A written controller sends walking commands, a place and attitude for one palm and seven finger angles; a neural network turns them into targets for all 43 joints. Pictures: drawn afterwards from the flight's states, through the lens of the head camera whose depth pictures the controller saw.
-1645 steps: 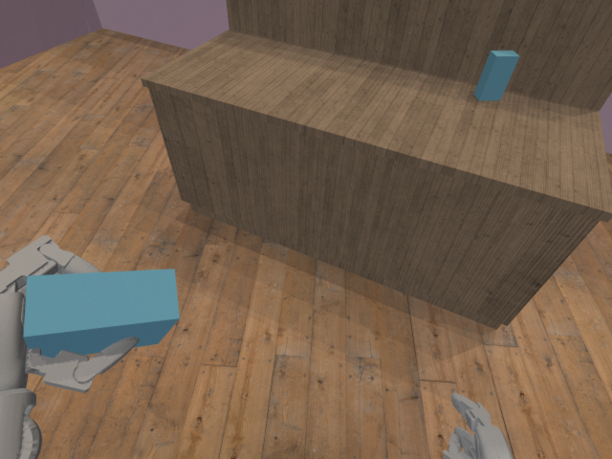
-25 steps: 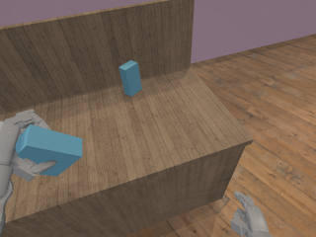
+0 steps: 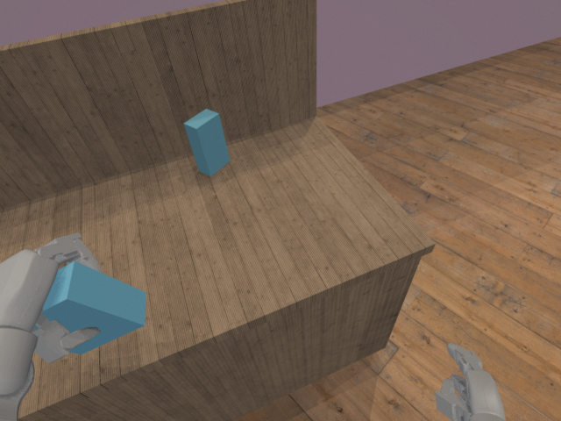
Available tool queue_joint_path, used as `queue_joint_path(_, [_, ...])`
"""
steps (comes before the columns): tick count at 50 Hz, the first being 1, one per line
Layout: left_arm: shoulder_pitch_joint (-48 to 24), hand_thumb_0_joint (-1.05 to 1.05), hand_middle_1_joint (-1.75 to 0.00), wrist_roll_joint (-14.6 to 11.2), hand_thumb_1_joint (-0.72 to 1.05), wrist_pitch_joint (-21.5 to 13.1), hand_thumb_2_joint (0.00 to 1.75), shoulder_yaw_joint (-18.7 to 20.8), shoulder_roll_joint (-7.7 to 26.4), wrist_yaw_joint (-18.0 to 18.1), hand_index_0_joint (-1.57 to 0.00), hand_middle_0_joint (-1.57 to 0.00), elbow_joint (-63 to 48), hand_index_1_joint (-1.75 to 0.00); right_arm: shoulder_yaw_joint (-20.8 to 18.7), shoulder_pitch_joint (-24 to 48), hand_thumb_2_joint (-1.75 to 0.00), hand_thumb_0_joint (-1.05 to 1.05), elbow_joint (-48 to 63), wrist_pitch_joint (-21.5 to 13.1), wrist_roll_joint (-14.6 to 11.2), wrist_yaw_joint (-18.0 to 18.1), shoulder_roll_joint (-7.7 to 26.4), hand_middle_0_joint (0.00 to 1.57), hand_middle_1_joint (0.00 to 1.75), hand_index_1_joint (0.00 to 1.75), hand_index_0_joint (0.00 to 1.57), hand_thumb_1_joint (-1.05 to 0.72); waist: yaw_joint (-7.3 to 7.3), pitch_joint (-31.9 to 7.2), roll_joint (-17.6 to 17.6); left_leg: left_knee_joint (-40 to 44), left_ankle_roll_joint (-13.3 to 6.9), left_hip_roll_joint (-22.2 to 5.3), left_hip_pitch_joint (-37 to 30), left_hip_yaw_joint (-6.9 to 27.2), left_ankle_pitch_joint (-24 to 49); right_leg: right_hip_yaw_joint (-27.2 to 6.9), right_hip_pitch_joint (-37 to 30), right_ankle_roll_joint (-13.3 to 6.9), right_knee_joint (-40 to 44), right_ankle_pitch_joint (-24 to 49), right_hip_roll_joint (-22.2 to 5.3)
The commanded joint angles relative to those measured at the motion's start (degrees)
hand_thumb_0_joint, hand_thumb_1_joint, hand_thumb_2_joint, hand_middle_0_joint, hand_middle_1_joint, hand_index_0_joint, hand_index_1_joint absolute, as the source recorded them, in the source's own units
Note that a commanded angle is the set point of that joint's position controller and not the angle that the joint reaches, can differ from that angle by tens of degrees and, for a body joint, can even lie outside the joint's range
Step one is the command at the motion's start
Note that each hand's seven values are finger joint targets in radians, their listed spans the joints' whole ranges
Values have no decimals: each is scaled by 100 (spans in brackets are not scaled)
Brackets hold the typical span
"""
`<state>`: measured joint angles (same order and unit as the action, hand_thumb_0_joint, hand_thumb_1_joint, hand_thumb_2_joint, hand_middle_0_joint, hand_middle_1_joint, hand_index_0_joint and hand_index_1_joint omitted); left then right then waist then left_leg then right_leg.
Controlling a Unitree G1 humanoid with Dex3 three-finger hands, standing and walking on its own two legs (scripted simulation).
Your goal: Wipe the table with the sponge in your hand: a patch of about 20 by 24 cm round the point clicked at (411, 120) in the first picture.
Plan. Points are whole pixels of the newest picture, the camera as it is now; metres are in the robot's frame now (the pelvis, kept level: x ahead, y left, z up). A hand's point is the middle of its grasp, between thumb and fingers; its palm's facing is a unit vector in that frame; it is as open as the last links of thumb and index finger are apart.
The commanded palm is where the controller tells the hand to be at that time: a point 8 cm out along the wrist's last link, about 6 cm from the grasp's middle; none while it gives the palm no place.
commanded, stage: turn the palm down, sponge in hand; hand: left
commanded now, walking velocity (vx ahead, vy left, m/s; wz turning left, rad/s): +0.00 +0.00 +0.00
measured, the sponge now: (90, 315) +0.22 +0.28 +0.07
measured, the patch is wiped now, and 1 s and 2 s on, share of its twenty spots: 0.00 0.00 0.00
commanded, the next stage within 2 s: move the sponge above the wiping area in 1.10 s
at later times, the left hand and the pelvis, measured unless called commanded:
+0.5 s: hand (56, 303) +0.22 +0.31 +0.10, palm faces +0.04 -0.20 -0.98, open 9.4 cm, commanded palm +0.19 +0.33 +0.18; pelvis +0.00 +0.04 +0.02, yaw +1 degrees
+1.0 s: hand (38, 284) +0.24 +0.34 +0.12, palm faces +0.07 -0.07 -0.99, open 9.4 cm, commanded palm +0.20 +0.33 +0.18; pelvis +0.01 +0.05 +0.03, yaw +1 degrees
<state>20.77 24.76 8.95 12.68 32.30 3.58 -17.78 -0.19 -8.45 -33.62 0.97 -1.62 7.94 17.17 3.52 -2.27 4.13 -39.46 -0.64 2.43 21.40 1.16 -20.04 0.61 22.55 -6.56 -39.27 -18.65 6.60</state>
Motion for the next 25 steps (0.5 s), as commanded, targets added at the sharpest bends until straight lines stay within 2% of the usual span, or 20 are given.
queue_joint_path(1, [-746, 0, -160, 565, 10, -251, 130, 905, 1465, 454, -120, -120, -1531, -160, -90, 987, -90, 0, 1022, -360, 68, 18, 393, 20, 30, 30, 20, -90, 179, -1153, -130, 352, -254, -60, -383, 203, 1447, -1325, -815, 433, 1051, 1280, -835])
queue_joint_path(2, [-624, 0, -160, 638, 10, -196, 130, 1036, 1568, 526, -120, -120, -1443, -160, -94, 942, -90, 0, 1008, -357, 75, 6, 393, 20, 30, 30, 20, -90, 217, -1125, -222, 430, -239, -71, -383, 223, 1464, -1258, -803, 433, 1042, 1273, -806])
queue_joint_path(4, [-767, 0, -160, 793, 10, 17, 130, 1014, 1530, 621, -120, -120, -1235, -160, -67, 1032, -90, 0, 938, -291, 49, -34, 393, 20, 30, 30, 20, -90, 250, -939, -127, 641, -202, -91, -393, 282, 1499, -1070, -737, 376, 1049, 1239, -721])
queue_joint_path(5, [-850, 0, -160, 839, 10, 164, 130, 1151, 1628, 676, -120, -120, -1149, -160, -51, 1161, -90, 0, 901, -268, 24, -49, 405, 20, 30, 30, 20, -90, 307, -845, -22, 696, -192, -83, -434, 279, 1502, -1088, -740, 336, 1098, 1203, -680])
queue_joint_path(6, [-926, 0, -160, 881, 10, 339, 130, 824, 1307, 665, -120, -120, -1066, -160, -37, 1156, -90, 0, 896, -215, 13, -81, 384, 20, 30, 30, 20, -90, 275, -867, 126, 775, -171, -103, -456, 245, 1554, -929, -806, 333, 1095, 1263, -673])
queue_joint_path(7, [-1002, 0, -160, 940, 10, 507, 130, 779, 1356, 654, -120, -120, -1028, -160, -16, 1189, -90, 0, 898, -179, 0, -92, 393, 20, 30, 30, 20, -90, 301, -841, 128, 871, -144, -113, -472, 289, 1515, -900, -822, 326, 1124, 1144, -665])
queue_joint_path(8, [-1108, 0, -160, 987, 10, 686, 130, 614, 1249, 612, -120, -120, -941, -160, 3, 1275, -90, 0, 891, -143, -24, -102, 395, 20, 30, 30, 20, -90, 277, -760, 153, 951, -131, -122, -491, 303, 1475, -858, -826, 319, 1177, 1066, -653])
queue_joint_path(9, [-1193, 0, -160, 1071, 10, 867, 130, 487, 1222, 554, -120, -120, -788, -160, 31, 1315, -90, 0, 868, -105, -36, -109, 413, 20, 30, 30, 20, -90, 264, -705, -40, 1042, -125, -132, -487, 342, 1393, -798, -826, 328, 1236, 919, -642])
queue_joint_path(10, [-1334, 0, -160, 1116, 10, 1016, 130, 378, 1156, 472, -120, -120, -680, -160, 84, 1492, -90, 0, 877, -95, -75, -106, 403, 20, 30, 30, 20, -90, 271, -551, -88, 1086, -153, -106, -531, 352, 1317, -893, -777, 295, 1332, 795, -612])
queue_joint_path(11, [-1327, 0, -160, 1141, 10, 1116, 130, 68, 908, 362, -120, -120, -608, -160, 82, 1439, -90, 0, 892, -84, -76, -111, 410, 20, 30, 30, 20, -90, 205, -607, -197, 1133, -173, -121, -565, 320, 1291, -771, -912, 324, 1380, 818, -622])
queue_joint_path(14, [-1609, 0, -160, 1429, 10, 1266, 130, -447, 760, 43, -120, -120, -690, -160, 137, 1529, -90, 0, 876, -70, -85, -81, 399, 20, 30, 30, 20, -90, 119, -666, -326, 1291, -223, -108, -787, 407, 1231, -769, -971, 348, 1535, 689, -623])
queue_joint_path(15, [-1947, 0, -160, 1564, 10, 1225, 130, -507, 782, -20, -120, -120, -887, -160, 176, 1687, -90, 0, 895, -113, -108, -79, 375, 20, 30, 30, 20, -90, 90, -660, -254, 1330, -242, -120, -918, 455, 1177, -852, -896, 297, 1563, 556, -576])
queue_joint_path(16, [-1993, 0, -160, 1702, 10, 1169, 130, -679, 657, -67, -120, -120, -841, -160, 173, 1633, -90, 0, 863, -140, -58, -81, 356, 20, 30, 30, 20, -90, 91, -657, -114, 1386, -257, -143, -991, 472, 1197, -726, -934, 288, 1562, 569, -570])
queue_joint_path(19, [-2304, 0, -160, 2130, 10, 884, 130, -544, 918, -61, -120, -120, -1031, -160, 162, 1589, -90, 0, 759, -190, 60, -86, 324, 20, 30, 30, 20, -90, 188, -847, -56, 1540, -250, -166, -1189, 594, 1304, -713, -1053, 260, 1565, 673, -520])
queue_joint_path(20, [-2498, 0, -160, 2252, 10, 803, 130, -293, 1195, 19, -120, -120, -1224, -160, 188, 1709, -90, 0, 729, -227, 78, -83, 322, 20, 30, 30, 20, -90, 259, -949, 184, 1596, -245, -184, -1240, 671, 1265, -837, -1171, 201, 1520, 685, -463])
queue_joint_path(21, [-2471, 0, -160, 2391, 10, 733, 130, -369, 1048, 88, -120, -120, -1172, -160, 193, 1679, -90, 0, 716, -256, 116, -100, 248, 20, 30, 30, 20, -90, 310, -1018, 300, 1608, -220, -183, -1266, 679, 1428, -716, -1271, 187, 1471, 804, -472])
queue_joint_path(22, [-2412, 0, -160, 2531, 10, 670, 130, -194, 1197, 180, -120, -120, -1063, -160, 177, 1628, -90, 0, 622, -255, 142, -128, 254, 20, 30, 30, 20, -90, 362, -1070, 314, 1647, -146, -207, -1287, 759, 1628, -741, -1320, 152, 1456, 936, -444])
queue_joint_path(24, [-2375, 0, -160, 2666, 10, 704, 130, -111, 1204, 318, -120, -120, -856, -160, 149, 1636, -90, 0, 546, -197, 159, -168, 260, 20, 30, 30, 20, -90, 435, -1077, 344, 1701, -60, -220, -1290, 829, 1879, -769, -1403, 120, 1511, 1102, -453])
queue_joint_path(25, [-2402, 0, -160, 2725, 10, 812, 130, 159, 1445, 402, -120, -120, -758, -160, 154, 1767, -90, 0, 486, -182, 150, -191, 300, 20, 30, 30, 20, -90, 505, -982, 423, 1745, -58, -218, -1235, 864, 1839, -936, -1482, 57, 1539, 1099, -399])
